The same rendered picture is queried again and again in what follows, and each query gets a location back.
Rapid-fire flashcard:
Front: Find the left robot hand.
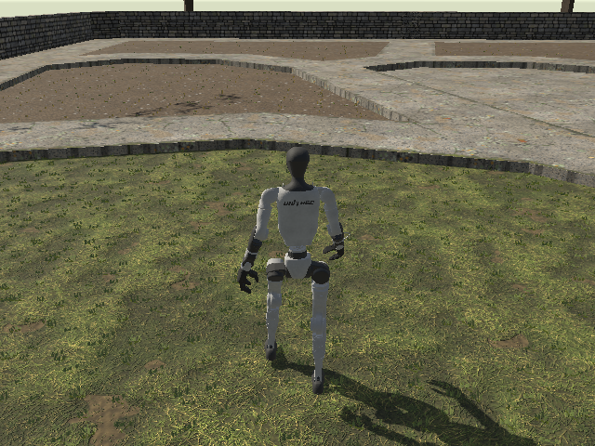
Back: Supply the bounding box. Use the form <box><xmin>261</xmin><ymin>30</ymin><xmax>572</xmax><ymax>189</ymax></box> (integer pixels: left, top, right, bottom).
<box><xmin>237</xmin><ymin>267</ymin><xmax>258</xmax><ymax>294</ymax></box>

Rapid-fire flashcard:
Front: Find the right robot upper arm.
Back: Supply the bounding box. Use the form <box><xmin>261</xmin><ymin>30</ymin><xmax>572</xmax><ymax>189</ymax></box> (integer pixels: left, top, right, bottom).
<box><xmin>316</xmin><ymin>187</ymin><xmax>342</xmax><ymax>236</ymax></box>

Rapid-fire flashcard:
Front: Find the robot right forearm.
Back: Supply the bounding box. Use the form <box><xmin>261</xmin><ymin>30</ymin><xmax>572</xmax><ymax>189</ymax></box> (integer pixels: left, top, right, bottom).
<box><xmin>331</xmin><ymin>222</ymin><xmax>344</xmax><ymax>250</ymax></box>

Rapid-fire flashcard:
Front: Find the right robot hand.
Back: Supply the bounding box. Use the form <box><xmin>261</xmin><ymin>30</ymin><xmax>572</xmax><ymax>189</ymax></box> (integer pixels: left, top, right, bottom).
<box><xmin>323</xmin><ymin>244</ymin><xmax>344</xmax><ymax>260</ymax></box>

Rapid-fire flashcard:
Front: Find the left robot upper arm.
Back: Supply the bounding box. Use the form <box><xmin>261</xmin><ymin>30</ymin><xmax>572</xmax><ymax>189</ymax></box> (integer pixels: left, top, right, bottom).
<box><xmin>254</xmin><ymin>187</ymin><xmax>279</xmax><ymax>241</ymax></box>

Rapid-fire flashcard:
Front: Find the robot left forearm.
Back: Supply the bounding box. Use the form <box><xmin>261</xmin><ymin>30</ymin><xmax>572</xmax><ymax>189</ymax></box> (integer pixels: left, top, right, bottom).
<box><xmin>241</xmin><ymin>226</ymin><xmax>262</xmax><ymax>271</ymax></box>

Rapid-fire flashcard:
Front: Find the humanoid robot head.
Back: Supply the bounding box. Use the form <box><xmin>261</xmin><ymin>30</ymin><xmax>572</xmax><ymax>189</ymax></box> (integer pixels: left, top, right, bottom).
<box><xmin>282</xmin><ymin>147</ymin><xmax>314</xmax><ymax>191</ymax></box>

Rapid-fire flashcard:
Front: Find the left robot thigh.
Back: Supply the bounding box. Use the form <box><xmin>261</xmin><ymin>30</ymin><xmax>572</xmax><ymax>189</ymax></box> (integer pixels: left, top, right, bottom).
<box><xmin>266</xmin><ymin>258</ymin><xmax>285</xmax><ymax>308</ymax></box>

